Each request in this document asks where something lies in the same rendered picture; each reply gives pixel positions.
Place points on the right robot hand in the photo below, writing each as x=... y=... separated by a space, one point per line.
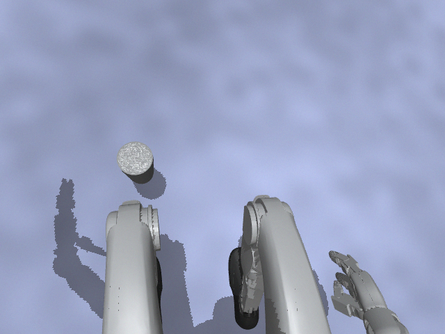
x=364 y=293

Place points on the right robot arm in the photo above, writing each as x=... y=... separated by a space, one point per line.
x=383 y=321

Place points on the right robot foot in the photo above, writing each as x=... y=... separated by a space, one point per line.
x=243 y=319

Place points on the cup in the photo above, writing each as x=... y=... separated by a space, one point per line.
x=135 y=160

